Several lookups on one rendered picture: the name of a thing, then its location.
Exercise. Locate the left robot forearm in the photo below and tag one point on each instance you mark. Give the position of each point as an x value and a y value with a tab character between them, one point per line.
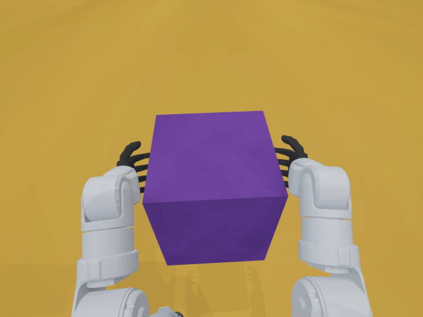
107	211

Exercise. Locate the robot right hand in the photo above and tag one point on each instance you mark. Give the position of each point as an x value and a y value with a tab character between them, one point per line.
299	153

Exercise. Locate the carton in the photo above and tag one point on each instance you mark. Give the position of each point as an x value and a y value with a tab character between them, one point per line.
214	191

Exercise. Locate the right robot upper arm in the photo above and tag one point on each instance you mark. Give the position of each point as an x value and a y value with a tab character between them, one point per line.
314	296

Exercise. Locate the robot left shin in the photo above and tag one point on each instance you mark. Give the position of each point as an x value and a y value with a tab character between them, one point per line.
165	308

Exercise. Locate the right robot forearm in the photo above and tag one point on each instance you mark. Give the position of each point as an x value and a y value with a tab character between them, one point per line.
326	239

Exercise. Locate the robot left hand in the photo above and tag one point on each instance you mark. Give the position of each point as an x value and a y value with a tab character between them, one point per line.
126	160

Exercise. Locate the left robot upper arm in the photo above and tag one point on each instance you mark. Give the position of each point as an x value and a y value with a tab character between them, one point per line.
126	302

